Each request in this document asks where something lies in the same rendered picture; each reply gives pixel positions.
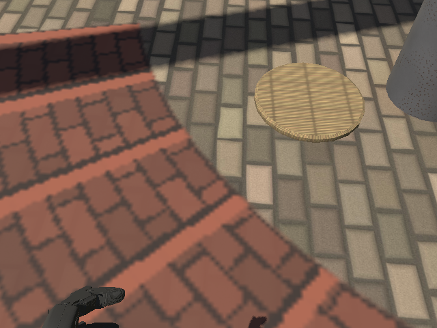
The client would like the left robot hand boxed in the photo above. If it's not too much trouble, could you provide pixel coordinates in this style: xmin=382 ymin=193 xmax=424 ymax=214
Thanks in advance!
xmin=42 ymin=286 xmax=125 ymax=328

